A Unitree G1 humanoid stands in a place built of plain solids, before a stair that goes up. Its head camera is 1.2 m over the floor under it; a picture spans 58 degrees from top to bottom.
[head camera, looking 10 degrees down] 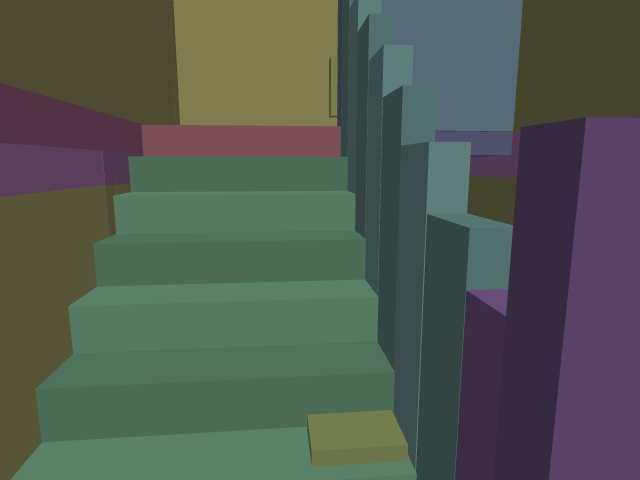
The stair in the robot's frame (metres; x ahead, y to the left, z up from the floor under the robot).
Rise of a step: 0.18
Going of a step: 0.25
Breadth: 1.11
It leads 6 degrees to the left of straight ahead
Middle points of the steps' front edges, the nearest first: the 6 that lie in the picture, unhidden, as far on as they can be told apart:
1.26 0.31 0.53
1.51 0.33 0.71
1.76 0.36 0.88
2.01 0.38 1.06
2.26 0.41 1.24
2.51 0.43 1.41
